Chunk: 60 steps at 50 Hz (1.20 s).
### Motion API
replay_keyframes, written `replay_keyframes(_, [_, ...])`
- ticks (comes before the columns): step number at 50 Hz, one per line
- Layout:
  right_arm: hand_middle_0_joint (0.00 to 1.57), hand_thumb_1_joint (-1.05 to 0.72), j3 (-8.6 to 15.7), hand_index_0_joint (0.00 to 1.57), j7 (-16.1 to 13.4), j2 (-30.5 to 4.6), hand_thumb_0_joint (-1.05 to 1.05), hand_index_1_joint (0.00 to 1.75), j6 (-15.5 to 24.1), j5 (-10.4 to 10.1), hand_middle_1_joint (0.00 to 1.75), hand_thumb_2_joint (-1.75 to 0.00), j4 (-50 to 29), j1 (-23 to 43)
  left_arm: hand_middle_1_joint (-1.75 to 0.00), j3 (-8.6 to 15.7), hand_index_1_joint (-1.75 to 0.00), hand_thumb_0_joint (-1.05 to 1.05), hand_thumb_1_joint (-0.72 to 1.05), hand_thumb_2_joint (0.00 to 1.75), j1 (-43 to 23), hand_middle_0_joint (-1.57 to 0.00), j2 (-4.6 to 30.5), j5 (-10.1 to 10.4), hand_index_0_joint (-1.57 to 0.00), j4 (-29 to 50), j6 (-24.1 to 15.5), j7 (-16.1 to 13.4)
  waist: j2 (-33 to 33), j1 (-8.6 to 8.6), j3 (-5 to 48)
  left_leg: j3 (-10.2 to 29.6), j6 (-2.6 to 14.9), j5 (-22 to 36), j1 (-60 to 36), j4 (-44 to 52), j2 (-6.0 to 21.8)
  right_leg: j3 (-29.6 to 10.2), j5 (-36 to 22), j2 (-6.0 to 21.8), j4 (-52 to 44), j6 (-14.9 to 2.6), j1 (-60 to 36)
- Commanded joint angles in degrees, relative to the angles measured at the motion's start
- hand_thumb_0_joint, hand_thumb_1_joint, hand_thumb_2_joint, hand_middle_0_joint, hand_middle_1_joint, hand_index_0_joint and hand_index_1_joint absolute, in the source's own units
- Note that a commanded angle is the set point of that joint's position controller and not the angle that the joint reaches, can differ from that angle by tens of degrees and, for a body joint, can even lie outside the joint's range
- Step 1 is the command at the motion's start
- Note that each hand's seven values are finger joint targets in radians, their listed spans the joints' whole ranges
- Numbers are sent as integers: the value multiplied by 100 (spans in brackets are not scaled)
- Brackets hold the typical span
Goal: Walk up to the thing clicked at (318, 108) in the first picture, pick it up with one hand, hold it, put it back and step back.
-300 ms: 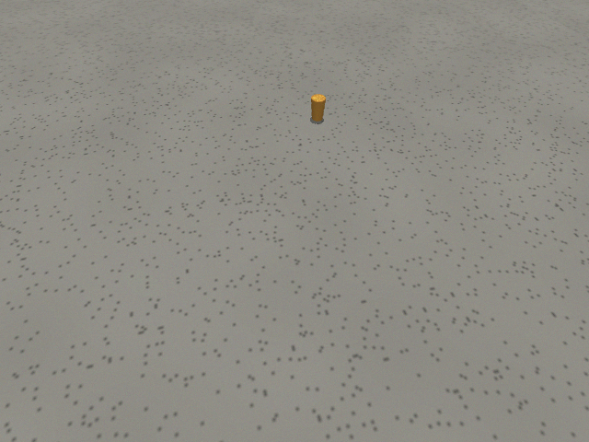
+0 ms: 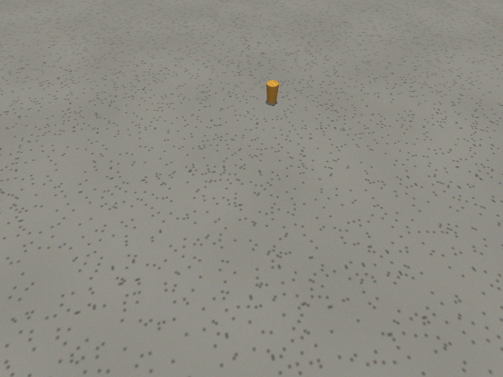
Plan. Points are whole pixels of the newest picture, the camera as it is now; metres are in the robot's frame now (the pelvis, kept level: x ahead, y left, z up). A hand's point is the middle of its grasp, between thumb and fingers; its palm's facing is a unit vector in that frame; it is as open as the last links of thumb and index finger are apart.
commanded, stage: stand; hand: left
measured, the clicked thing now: (272, 92) +1.94 -0.10 -0.72
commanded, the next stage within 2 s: walk up in 0.82 s
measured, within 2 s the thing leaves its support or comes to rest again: neither
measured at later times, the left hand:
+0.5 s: hand out of the picture +0.07 +0.25 -0.16, palm faces -0.03 -0.94 -0.34, open 7.4 cm
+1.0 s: hand out of the picture +0.11 +0.25 -0.15, palm faces -0.10 -0.93 -0.36, open 7.4 cm
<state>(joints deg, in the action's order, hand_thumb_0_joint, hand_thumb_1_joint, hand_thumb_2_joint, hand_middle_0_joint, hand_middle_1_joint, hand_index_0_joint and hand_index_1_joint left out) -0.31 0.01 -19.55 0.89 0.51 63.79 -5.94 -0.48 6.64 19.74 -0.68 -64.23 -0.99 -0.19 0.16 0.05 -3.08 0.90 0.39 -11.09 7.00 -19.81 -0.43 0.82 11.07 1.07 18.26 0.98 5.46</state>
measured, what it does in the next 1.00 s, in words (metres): lifts its right foot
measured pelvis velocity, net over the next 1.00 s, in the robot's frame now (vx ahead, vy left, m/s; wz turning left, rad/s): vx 0.02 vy -0.02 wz -0.05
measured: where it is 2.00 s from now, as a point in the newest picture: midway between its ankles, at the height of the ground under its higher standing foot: (287, 300)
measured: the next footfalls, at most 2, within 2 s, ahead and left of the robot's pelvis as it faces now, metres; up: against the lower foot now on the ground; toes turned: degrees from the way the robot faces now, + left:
right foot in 1.14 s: +0.18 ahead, -0.22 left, +0.00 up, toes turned -9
left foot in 1.60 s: +0.46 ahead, +0.03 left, +0.00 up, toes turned +2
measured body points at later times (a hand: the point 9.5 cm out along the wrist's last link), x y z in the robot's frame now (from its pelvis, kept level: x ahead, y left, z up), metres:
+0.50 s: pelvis +0.00 +0.00 +0.00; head +0.02 +0.00 +0.45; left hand +0.08 +0.30 -0.13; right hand +0.08 -0.30 -0.13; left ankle +0.00 +0.11 -0.75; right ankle -0.01 -0.13 -0.75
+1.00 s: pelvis +0.02 -0.02 +0.00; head +0.03 -0.02 +0.45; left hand +0.12 +0.30 -0.12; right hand +0.07 -0.34 -0.12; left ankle +0.00 +0.11 -0.75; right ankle +0.03 -0.15 -0.71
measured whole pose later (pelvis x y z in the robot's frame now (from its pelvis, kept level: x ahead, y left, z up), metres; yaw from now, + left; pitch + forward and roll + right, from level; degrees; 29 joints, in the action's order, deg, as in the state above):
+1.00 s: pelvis +0.02 -0.02 +0.00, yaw -3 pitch +0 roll +1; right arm 4.5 2.9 -21.5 4.3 2.4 58.0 -12.7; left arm 3.5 10.4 24.5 -2.2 -59.4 -0.8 4.6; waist 1.4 -1.0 -0.3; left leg -1.7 2.4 -15.3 6.3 -20.3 0.8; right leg -0.6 24.7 2.4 45.8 -0.8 22.3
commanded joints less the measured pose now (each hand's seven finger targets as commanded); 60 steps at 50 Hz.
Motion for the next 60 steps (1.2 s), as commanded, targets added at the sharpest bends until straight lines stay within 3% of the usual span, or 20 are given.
replay_keyframes(1, [20,-90,232,20,-56,-1225,0,30,99,-18,30,-90,-338,206,-30,249,-30,0,90,90,-167,-20,1202,0,-20,328,-114,-55,12,9,499,560,131,1125,-171,228,738,-483,-922,672,-229,-219,-59])
replay_keyframes(16, [20,-90,206,20,-73,-1251,0,30,122,-14,30,-90,-308,156,-30,261,-30,0,90,90,-123,-20,1175,15,-20,317,-66,-32,-106,39,393,574,95,1008,-19,362,723,-495,-750,660,-222,-228,-83])
replay_keyframes(21, [20,-90,214,20,-74,-1246,0,30,117,-18,30,-90,-328,182,-30,252,-30,0,90,90,-151,-20,1195,4,-20,329,-73,-45,-30,22,504,568,117,1297,-165,281,745,-467,-1002,671,-180,-229,-114])
replay_keyframes(34, [20,-90,195,20,-70,-1219,0,30,116,-12,30,-90,-326,126,-30,256,-30,0,90,90,-130,-20,1207,7,-20,340,-83,-47,-40,5,474,536,125,1228,-129,298,737,-509,-1094,697,-227,-219,-167])
replay_keyframes(40, [20,-90,204,20,-76,-1239,0,30,113,-8,30,-90,-320,134,-30,263,-30,0,90,90,-131,-20,1212,1,-20,338,-75,-40,-50,14,393,545,93,1072,-96,353,734,-495,-852,670,-247,-219,-111])
replay_keyframes(41, [20,-90,699,20,74,-1942,0,30,251,132,30,-90,-682,-229,-30,692,-30,0,90,90,133,-20,1895,-121,-20,800,-149,182,-22,-48,1108,699,532,-2318,-406,-91,727,-557,2113,372,397,-449,320])
replay_keyframes(42, [20,-90,782,20,147,-2021,0,30,275,181,30,-90,-581,-360,-30,701,-30,0,90,90,-205,-20,1796,-166,-20,824,-146,259,-299,-188,596,1048,661,-3294,-275,149,906,-489,2767,311,912,-461,1299])
replay_keyframes(43, [20,-90,860,20,179,-2047,0,30,285,175,30,-90,-618,-566,-30,681,-30,0,90,90,-639,-20,1575,-189,-20,1045,-152,327,-581,-390,104,1610,911,-3693,-405,564,1337,-248,2445,179,1528,-401,2308])
replay_keyframes(44, [20,-90,936,20,185,-2113,0,30,314,185,30,-90,-640,-767,-30,638,-30,0,90,90,-1016,-20,1409,-190,-20,1255,-149,376,-1013,-609,-381,2449,1290,-3629,-620,1185,2058,-49,1724,112,2672,-271,3337])
replay_keyframes(45, [20,-90,972,20,189,-2178,0,30,384,178,30,-90,-723,-853,-30,628,-30,0,90,90,-1017,-20,1402,-168,-20,1364,-189,385,-850,-585,-454,2850,1525,-3305,-860,1395,2478,-491,1694,352,2967,-270,3803])
replay_keyframes(47, [20,-90,942,20,185,-2041,0,30,455,152,30,-90,-874,-754,-30,653,-30,0,90,90,-686,-20,1610,-141,-20,1303,-243,469,-411,-387,7,2402,1352,-3192,-1027,1401,2168,-682,1474,528,3188,-252,3643])
replay_keyframes(49, [20,-90,968,20,229,-2080,0,30,458,185,30,-90,-1105,-305,-30,671,-30,0,90,90,-350,-20,1634,-115,-20,1285,-234,577,-922,-179,30,1703,1227,-2916,-655,1480,1979,-389,1379,604,2804,-126,3174])
replay_keyframes(50, [20,-90,961,20,247,-2065,0,30,458,188,30,-90,-1160,-225,-30,676,-30,0,90,90,-300,-20,1615,-129,-20,1284,-229,622,-1008,-160,5,1341,1150,-2585,-361,1416,1798,-278,1177,547,2540,-74,2825])
replay_keyframes(53, [20,-90,944,20,321,-2067,0,30,458,199,30,-90,-1248,62,-30,735,-30,0,90,90,43,-20,1559,-124,-20,1233,-223,673,-1107,96,58,500,899,-2060,400,1092,1426,122,605,419,1768,-65,1480])
replay_keyframes(55, [20,-90,908,20,327,-1944,0,30,392,203,30,-90,-1296,276,-30,797,-30,0,90,90,671,-20,1559,-108,-20,972,-256,617,-673,463,185,-37,765,-2313,1309,229,1148,474,-121,213,1233,-68,28])
replay_keyframes(56, [20,-90,835,20,312,-1767,0,30,364,205,30,-90,-1318,283,-30,873,-30,0,90,90,1271,-20,1736,-106,-20,770,-283,542,-34,732,466,-321,628,-2232,1904,-840,885,485,2,101,1178,-126,-1043])
replay_keyframes(57, [20,-90,699,20,317,-1399,0,30,355,247,30,-90,-1333,95,-30,1031,-30,0,90,90,2109,-20,2093,-133,-20,555,-352,428,1240,1109,846,-794,498,-2453,2862,-2832,301,136,1040,181,883,-233,-2192])
replay_keyframes(58, [20,-90,543,20,333,-1028,0,30,339,172,30,-90,-1545,151,-30,1150,-30,0,90,90,2542,-20,2602,-181,-20,670,-386,321,2284,1272,654,-343,277,-2548,3971,-4487,-240,-2493,3511,1512,-409,-565,-1909])
replay_keyframes(59, [20,-90,670,20,300,-1509,0,30,302,108,30,-90,-1554,205,-30,1034,-30,0,90,90,1837,-20,2737,-121,-20,955,-407,324,1409,902,304,490,168,-1893,3666,-4961,-4,-4365,4822,2441,-1545,-1143,-659])
replay_keyframes(60, [20,-90,757,20,309,-1888,0,30,314,75,30,-90,-1414,114,-30,1020,-30,0,90,90,1011,-20,2773,-47,-20,1257,-430,327,759,517,-162,715,153,-1439,3602,-5027,410,-4207,4756,2500,-1569,-1380,-83])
